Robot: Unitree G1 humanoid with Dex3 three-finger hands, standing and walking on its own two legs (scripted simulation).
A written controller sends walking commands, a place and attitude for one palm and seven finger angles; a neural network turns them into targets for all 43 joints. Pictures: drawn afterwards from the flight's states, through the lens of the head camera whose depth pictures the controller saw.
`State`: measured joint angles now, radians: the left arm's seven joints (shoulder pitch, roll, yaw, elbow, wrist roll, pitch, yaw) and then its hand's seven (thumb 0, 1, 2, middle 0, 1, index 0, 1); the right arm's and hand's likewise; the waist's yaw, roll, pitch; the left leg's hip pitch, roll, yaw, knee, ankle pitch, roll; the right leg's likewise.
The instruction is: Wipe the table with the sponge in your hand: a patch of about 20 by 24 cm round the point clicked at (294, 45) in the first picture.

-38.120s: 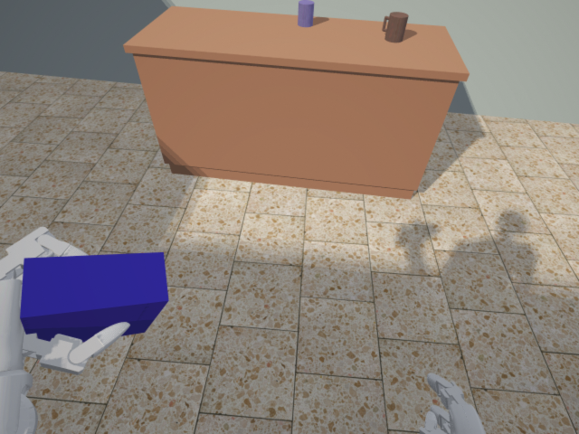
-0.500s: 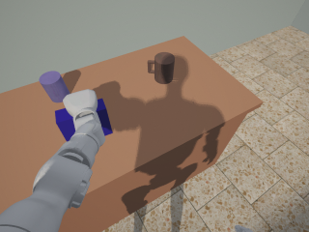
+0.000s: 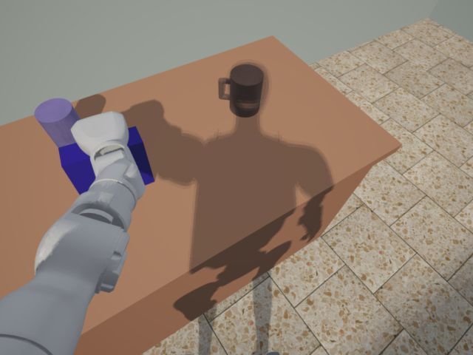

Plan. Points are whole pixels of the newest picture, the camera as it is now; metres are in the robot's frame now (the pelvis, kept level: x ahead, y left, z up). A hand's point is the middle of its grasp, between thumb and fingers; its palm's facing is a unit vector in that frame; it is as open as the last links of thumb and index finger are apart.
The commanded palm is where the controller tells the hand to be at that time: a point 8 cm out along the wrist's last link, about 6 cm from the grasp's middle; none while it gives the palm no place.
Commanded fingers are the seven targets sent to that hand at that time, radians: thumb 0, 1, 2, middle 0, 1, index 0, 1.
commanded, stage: wipe back along the third lane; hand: left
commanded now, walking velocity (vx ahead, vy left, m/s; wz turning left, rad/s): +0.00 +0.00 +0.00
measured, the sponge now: (113, 172) +0.46 +0.22 -0.01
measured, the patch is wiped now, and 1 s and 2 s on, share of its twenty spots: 0.95 0.95 0.95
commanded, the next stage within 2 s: slide back across to the middle lane in 1.64 s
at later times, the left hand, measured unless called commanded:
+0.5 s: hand (114, 172) +0.43 +0.20 +0.03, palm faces -0.04 -0.03 -1.00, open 9.4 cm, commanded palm +0.38 +0.18 +0.06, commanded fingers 0.00 0.10 1.30 -1.20 -1.60 -1.20 -1.60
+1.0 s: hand (124, 200) +0.37 +0.18 +0.03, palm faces -0.06 -0.03 -1.00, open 9.4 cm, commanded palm +0.33 +0.15 +0.06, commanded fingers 0.00 0.10 1.30 -1.20 -1.60 -1.20 -1.60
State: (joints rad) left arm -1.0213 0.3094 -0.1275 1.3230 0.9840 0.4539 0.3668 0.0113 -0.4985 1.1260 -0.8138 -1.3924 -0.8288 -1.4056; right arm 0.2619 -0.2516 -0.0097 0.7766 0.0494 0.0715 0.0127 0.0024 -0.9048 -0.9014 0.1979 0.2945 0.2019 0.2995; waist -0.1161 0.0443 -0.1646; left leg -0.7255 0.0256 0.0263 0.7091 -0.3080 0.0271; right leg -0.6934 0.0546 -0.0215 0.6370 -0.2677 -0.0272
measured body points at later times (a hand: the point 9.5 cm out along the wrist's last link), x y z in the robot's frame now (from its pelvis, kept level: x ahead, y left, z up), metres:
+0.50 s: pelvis +0.03 +0.01 +0.01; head +0.06 +0.01 +0.46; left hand +0.43 +0.20 +0.09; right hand +0.19 -0.22 -0.11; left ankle +0.01 +0.10 -0.71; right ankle +0.01 -0.11 -0.71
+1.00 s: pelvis +0.01 -0.01 +0.02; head +0.02 -0.02 +0.47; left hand +0.37 +0.17 +0.09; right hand +0.21 -0.22 -0.09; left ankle +0.01 +0.10 -0.71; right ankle +0.01 -0.11 -0.71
